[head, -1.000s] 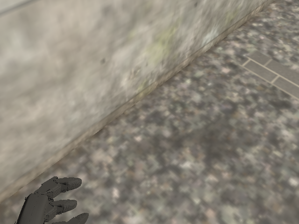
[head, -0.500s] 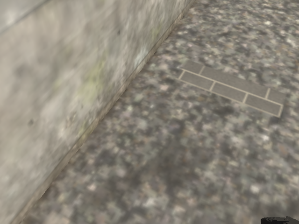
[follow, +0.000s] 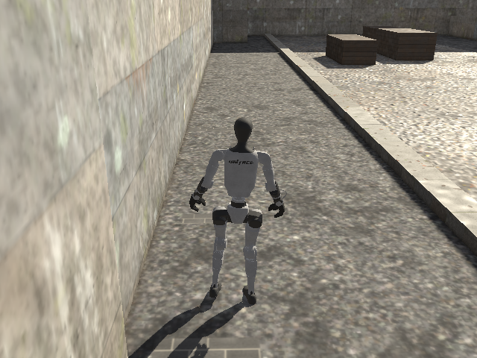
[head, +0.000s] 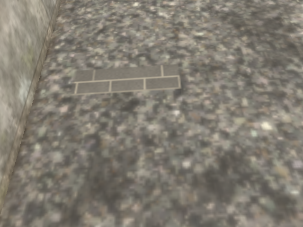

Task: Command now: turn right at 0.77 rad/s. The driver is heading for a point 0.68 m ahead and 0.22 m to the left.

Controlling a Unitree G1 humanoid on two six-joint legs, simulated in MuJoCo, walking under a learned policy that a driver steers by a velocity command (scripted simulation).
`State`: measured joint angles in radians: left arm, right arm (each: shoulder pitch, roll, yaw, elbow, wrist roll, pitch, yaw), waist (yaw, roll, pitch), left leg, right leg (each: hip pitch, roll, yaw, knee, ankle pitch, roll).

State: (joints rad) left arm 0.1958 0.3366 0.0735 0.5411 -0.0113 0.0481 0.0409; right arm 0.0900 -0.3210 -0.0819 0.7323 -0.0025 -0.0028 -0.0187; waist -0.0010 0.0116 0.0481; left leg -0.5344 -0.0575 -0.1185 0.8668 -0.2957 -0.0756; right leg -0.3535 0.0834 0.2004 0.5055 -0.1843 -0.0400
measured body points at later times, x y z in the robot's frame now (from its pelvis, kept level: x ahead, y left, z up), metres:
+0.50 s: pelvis +0.02 +0.01 +0.00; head +0.06 +0.02 +0.45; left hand +0.13 +0.32 -0.09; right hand +0.20 -0.26 -0.10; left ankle +0.04 +0.15 -0.74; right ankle +0.03 -0.10 -0.74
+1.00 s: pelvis +0.01 +0.03 -0.02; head +0.05 +0.08 +0.43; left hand -0.05 +0.36 -0.13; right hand +0.34 -0.08 -0.09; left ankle -0.03 +0.13 -0.74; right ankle +0.03 -0.10 -0.73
